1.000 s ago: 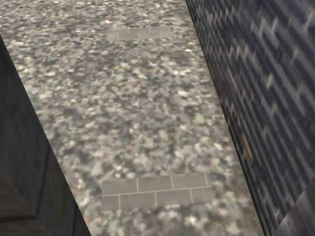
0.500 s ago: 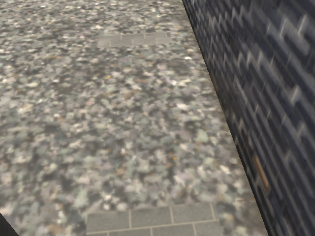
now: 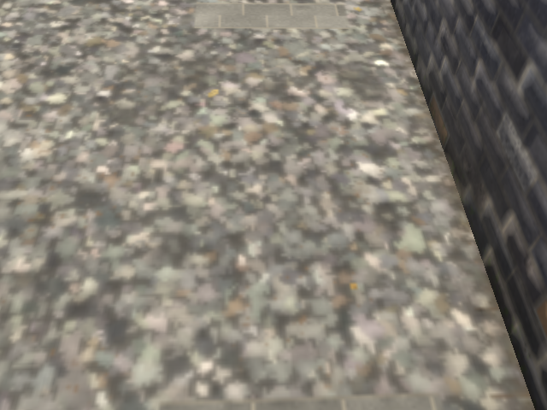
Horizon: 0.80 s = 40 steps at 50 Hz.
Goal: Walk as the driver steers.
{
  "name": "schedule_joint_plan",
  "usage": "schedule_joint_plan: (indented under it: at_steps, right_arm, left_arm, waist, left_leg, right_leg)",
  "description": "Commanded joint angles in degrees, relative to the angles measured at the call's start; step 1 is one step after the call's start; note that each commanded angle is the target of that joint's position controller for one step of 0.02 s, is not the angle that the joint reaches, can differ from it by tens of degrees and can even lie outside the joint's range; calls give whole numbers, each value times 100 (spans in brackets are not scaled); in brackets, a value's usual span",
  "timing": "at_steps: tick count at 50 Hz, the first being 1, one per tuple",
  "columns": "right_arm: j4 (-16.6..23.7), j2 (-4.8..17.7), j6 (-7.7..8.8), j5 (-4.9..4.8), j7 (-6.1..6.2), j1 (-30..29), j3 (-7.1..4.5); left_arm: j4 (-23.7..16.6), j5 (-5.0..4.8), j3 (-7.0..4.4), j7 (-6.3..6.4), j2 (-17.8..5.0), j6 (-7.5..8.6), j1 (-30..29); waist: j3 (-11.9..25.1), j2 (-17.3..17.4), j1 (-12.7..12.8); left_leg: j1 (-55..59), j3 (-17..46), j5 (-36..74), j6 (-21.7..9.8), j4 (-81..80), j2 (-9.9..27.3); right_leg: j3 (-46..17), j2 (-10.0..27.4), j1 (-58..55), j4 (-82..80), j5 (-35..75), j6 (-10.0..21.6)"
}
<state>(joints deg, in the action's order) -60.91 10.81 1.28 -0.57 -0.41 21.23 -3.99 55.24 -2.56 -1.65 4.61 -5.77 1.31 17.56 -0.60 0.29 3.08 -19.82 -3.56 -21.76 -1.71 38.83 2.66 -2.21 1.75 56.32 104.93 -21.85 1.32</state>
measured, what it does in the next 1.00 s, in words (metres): walks ahead: right foot, then left foot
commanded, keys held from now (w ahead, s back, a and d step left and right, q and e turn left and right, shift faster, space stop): w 0.22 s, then no key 0.78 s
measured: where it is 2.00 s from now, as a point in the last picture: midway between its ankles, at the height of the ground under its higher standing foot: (311, 378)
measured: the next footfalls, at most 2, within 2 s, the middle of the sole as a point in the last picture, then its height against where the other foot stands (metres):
right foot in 0.24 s outside the picture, level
left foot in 0.56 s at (247, 400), level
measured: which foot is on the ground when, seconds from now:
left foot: down 0.00-0.24, up 0.26-0.54, down 0.56-1.00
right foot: up 0.00-0.22, down 0.24-0.58, up 0.60-0.82, down 0.84-1.00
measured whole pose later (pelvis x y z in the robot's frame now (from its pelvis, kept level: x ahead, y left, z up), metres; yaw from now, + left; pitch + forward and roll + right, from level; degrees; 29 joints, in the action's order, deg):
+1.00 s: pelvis +0.41 -0.03 +0.01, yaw +0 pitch +0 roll +1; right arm -56.5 8.1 1.0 0.5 2.0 7.6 -2.7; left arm 61.2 -0.3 -2.4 2.7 -10.1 1.4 13.1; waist -0.8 0.1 0.6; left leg -17.2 -0.7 -11.8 0.2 28.9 -0.7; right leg -0.8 2.7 13.9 32.9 -19.1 -1.4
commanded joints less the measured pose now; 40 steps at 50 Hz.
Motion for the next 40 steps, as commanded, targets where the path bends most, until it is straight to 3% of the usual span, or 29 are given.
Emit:
schedule_joint_plan:
  at_steps: [1, 2, 3, 4, 7, 9, 10, 11, 12, 13, 14, 15, 16, 17, 18, 19, 20, 21, 23, 25, 27, 28, 29, 30, 31, 33, 34, 37, 40]
  right_arm:
    - [715, 715, 237, 77, 304, -841, -66]
    - [646, 685, 229, 19, 343, -533, -69]
    - [577, 707, 225, -127, 339, -253, -127]
    - [704, 790, 243, -253, 404, -310, -185]
    - [611, 870, 236, -269, 445, 225, -358]
    - [575, 868, 187, -224, 380, 423, -409]
    - [533, 622, 177, -266, 320, 573, -317]
    - [399, 590, 187, -160, 249, 554, -235]
    - [562, 571, 253, -106, 192, 77, -196]
    - [745, -265, 397, -22, 107, 459, 19]
    - [704, 109, 544, -134, 56, 256, -87]
    - [905, 253, 521, -282, 89, -390, -144]
    - [1114, 334, 456, -183, 158, -900, -150]
    - [1150, 400, 381, -91, 234, -948, -181]
    - [1095, 319, 302, -155, 250, -759, -170]
    - [1086, 175, 215, -205, 210, -632, -117]
    - [1067, 183, 216, -132, 259, -651, -88]
    - [1132, 0, 251, -62, 269, -866, -14]
    - [1100, 85, 287, 11, 223, -1159, 2]
    - [1013, 270, 236, 49, 171, -1135, -20]
    - [947, 332, 147, 239, 119, -1238, -52]
    - [912, 297, 113, 233, 138, -1255, -47]
    - [857, 531, 91, 215, 172, -1110, -84]
    - [887, 652, 103, 224, 172, -1101, -36]
    - [813, 532, 89, 235, 129, -857, -3]
    - [909, 490, 131, 210, 112, -1166, 21]
    - [990, 498, 160, 210, 131, -1392, 42]
    - [1066, 435, 168, 188, 193, -1937, 57]
    - [967, 336, 62, 63, 228, -1871, 71]
  left_arm:
    - [-669, 269, 33, -41, -8, 205, -216]
    - [-681, 200, 43, -146, 121, 211, -428]
    - [-770, 139, 42, -223, 75, 201, -837]
    - [-968, 172, 55, -271, -105, 245, -1338]
    - [-1119, 70, 11, -338, -422, 180, -1886]
    - [-1114, 67, -54, -322, -546, 226, -1755]
    - [-1037, 136, -206, -414, -844, 277, -1368]
    - [-667, 183, -362, -558, -1020, 289, -421]
    - [-393, 228, -500, -599, -1425, 279, 848]
    - [-276, 396, -547, -678, -2037, 313, 1188]
    - [-359, 399, -470, -678, -1590, 322, 1417]
    - [-354, 356, -419, -622, -1385, 339, 817]
    - [-431, 207, -304, -572, -1023, 395, 222]
    - [-509, 157, -244, -562, -877, 425, -305]
    - [-380, 259, -186, -555, -642, 435, -482]
    - [-353, 213, -159, -530, -629, 461, -639]
    - [-348, 285, -210, -444, -934, 507, -871]
    - [-330, 342, -260, -376, -1122, 526, -1055]
    - [-240, 299, -397, -317, -1513, 518, -894]
    - [-225, 110, -403, -310, -1467, 469, -860]
    - [-126, -33, -366, -285, -1238, 359, -751]
    - [-34, 71, -316, -259, -1019, 304, -583]
    - [51, 179, -285, -226, -897, 234, -354]
    - [184, 254, -147, -227, -505, 196, 393]
    - [196, 200, -92, -202, -530, 159, 632]
    - [116, 53, -195, -175, -970, 35, -59]
    - [135, 118, -203, -155, -950, -19, -199]
    - [256, 203, -181, -74, -802, -22, -141]
    - [487, 196, -165, -54, -710, 4, 116]
  waist:
    - [-305, 609, 435]
    - [-8, 604, 321]
    - [-9, 528, 127]
    - [-138, 522, -102]
    - [-686, 683, -364]
    - [-655, 613, -305]
    - [-414, 334, -57]
    - [167, 388, 402]
    - [815, 119, 1041]
    - [1691, -1975, 598]
    - [2030, -1593, 878]
    - [1229, -1501, 737]
    - [658, -901, 467]
    - [489, -618, 178]
    - [430, -431, -129]
    - [254, -512, -326]
    - [-16, -245, -475]
    - [-56, -349, -556]
    - [351, -634, -492]
    - [757, -633, -559]
    - [849, -483, -537]
    - [904, -240, -556]
    - [1020, 218, -503]
    - [1382, 1185, -228]
    - [1698, 1851, -315]
    - [1165, 994, -349]
    - [983, 669, -303]
    - [805, 576, -19]
    - [817, 548, 156]
  left_leg:
    - [-1387, 1037, 281, -597, -1814, 1091]
    - [-942, 873, 551, -611, -1740, 1043]
    - [-501, 1093, 656, -746, -1930, 1099]
    - [-231, 1010, 637, -879, -2269, 994]
    - [744, 1222, 1818, -992, -2587, 1328]
    - [1317, 885, 3732, -868, -2116, 1268]
    - [1390, 510, 4787, -685, -1207, 1019]
    - [1051, 369, 5293, -608, 53, 698]
    - [-334, 185, 4477, -369, 1937, 355]
    - [-2052, 253, -958, -95, 4682, -688]
    - [-2549, 1561, -1128, -181, 5358, -783]
    - [-3234, 1355, -843, -188, 5358, -504]
    - [-3247, 1049, -439, -155, 4877, -149]
    - [-2721, 953, 32, -148, 4202, 54]
    - [-2161, 902, 336, -127, 3754, 102]
    - [-1736, 753, 281, -70, 3003, 148]
    - [-1209, 548, 347, 45, 2077, 158]
    - [-682, 408, 578, 112, 1100, 113]
    - [-308, 289, 1403, 196, 168, -81]
    - [184, 260, 2306, 155, -444, -194]
    - [693, 185, 2607, -80, -784, -364]
    - [1066, 393, 3274, -219, -888, -181]
    - [1511, 837, 4351, -331, -1105, 244]
    - [2284, 1791, 4692, -977, -1185, 1186]
    - [2307, 2668, 3469, -1477, -1652, 1698]
    - [1715, 2887, 1733, -1293, -2083, 1550]
    - [1367, 2697, 1813, -1211, -2150, 1499]
    - [605, 1654, 2803, -886, -2082, 920]
    - [410, 1113, 2215, -754, -1877, 497]
  right_leg:
    - [-262, 309, -935, -2885, 1815, -207]
    - [-122, 281, -1208, -3423, 2100, -257]
    - [-66, 412, -1306, -4128, 2313, -250]
    - [98, 379, -1421, -4992, 2581, -274]
    - [273, 247, -1655, -5993, 1712, -171]
    - [706, -106, -2136, -6475, 959, 124]
    - [859, -325, -2962, -6907, 1193, 396]
    - [986, -603, -4441, -7042, 1146, 566]
    - [-101, 188, -6290, -7005, 1909, 1032]
    - [-3199, 2191, -7623, -7700, 3628, 2226]
    - [-4062, 2192, -7687, -8128, 3585, 2355]
    - [-2911, 2110, -7283, -7975, 3922, 2066]
    - [-2160, 1805, -6425, -7992, 3705, 1624]
    - [-1605, 1519, -5433, -8162, 3589, 1316]
    - [-1072, 1268, -4786, -8308, 3479, 1173]
    - [-719, 1187, -4147, -8474, 3697, 1039]
    - [-336, 976, -3362, -8646, 4411, 968]
    - [-2, 815, -3018, -8720, 4883, 919]
    - [47, 865, -3489, -8569, 5316, 950]
    - [76, 911, -3850, -8339, 4980, 839]
    - [77, 703, -3846, -7994, 3872, 600]
    - [149, 466, -3783, -7656, 3089, 397]
    - [504, 26, -3556, -6982, 1855, 143]
    - [384, -227, -3049, -5971, -166, -81]
    - [63, -147, -2787, -5206, -1378, -119]
    - [-125, 110, -2282, -4538, -1196, -78]
    - [-160, 221, -2334, -4556, -939, -103]
    - [-66, 320, -3289, -5721, -606, -147]
    - [306, 45, -4175, -7257, 710, -227]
